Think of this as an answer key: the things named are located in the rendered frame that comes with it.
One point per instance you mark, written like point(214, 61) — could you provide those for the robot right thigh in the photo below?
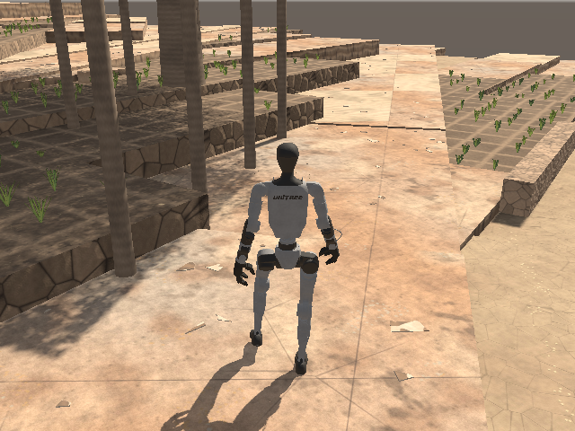
point(309, 265)

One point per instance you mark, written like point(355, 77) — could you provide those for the robot right forearm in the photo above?
point(329, 236)

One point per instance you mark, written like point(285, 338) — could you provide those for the robot right hand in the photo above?
point(335, 254)

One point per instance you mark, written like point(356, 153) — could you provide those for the robot left hand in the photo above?
point(238, 272)

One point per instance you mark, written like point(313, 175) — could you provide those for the robot left upper arm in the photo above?
point(259, 190)

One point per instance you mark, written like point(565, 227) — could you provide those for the robot left forearm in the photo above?
point(245, 245)

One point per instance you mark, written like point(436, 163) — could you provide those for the robot right upper arm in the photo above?
point(315, 190)

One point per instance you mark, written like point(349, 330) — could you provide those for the humanoid robot torso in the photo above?
point(287, 206)

